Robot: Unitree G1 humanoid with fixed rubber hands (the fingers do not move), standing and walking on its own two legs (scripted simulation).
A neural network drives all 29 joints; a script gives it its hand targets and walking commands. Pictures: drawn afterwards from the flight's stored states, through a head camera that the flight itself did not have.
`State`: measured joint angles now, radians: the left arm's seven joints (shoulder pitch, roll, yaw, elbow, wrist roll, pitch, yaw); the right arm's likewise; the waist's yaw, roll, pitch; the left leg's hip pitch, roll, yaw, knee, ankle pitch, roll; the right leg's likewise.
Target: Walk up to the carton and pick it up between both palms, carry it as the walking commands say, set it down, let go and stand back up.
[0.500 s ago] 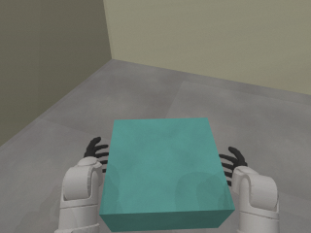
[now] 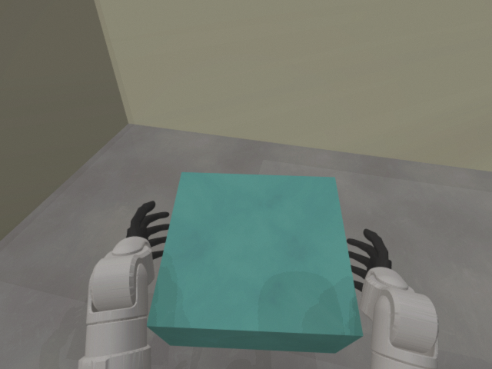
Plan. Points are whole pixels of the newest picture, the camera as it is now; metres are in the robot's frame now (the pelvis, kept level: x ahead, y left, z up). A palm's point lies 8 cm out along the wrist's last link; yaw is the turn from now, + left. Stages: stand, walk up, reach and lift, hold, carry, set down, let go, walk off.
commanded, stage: carry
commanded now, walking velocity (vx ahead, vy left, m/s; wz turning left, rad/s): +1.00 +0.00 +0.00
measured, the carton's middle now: (255, 258) +0.31 -0.03 +0.03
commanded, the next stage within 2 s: none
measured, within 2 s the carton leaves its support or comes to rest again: neither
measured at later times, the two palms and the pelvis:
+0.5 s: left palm (148, 128) +0.69 +0.22 +0.09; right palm (286, 136) +0.66 -0.14 +0.07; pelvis +0.38 +0.03 +0.02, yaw +0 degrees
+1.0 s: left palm (154, 88) +0.84 +0.22 +0.13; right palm (278, 94) +0.83 -0.14 +0.11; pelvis +0.59 +0.03 +0.04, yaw -2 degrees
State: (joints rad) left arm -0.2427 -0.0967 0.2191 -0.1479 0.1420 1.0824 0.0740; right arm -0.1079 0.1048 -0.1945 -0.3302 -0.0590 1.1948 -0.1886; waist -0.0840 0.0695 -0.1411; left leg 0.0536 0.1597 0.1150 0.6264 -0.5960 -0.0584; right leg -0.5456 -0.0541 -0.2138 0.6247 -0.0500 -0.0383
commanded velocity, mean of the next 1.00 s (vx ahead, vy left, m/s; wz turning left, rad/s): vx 0.10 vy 0.00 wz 0.00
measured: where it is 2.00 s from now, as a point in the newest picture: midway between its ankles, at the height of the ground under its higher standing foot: (230, 312)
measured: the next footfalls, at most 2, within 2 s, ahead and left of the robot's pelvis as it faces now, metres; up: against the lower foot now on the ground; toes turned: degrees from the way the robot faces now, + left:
left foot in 0.38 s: +0.59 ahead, +0.13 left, +0.00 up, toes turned +11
right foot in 0.58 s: +0.49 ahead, -0.07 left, +0.00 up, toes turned -8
